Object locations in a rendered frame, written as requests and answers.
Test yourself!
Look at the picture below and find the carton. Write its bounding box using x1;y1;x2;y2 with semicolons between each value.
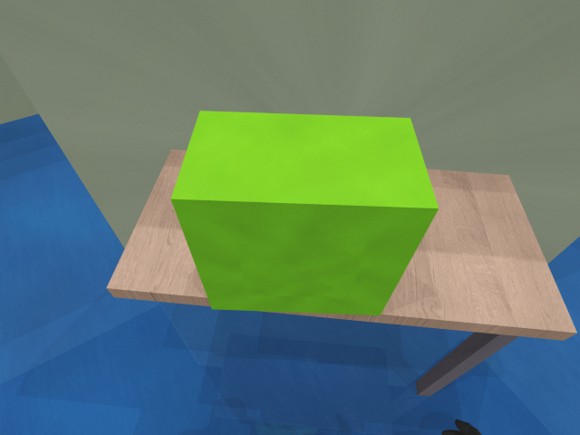
171;111;439;315

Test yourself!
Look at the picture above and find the table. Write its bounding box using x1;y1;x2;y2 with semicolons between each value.
107;150;577;396

